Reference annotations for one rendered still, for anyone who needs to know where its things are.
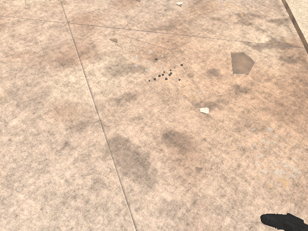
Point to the robot right hand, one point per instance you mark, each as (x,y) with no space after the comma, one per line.
(287,222)

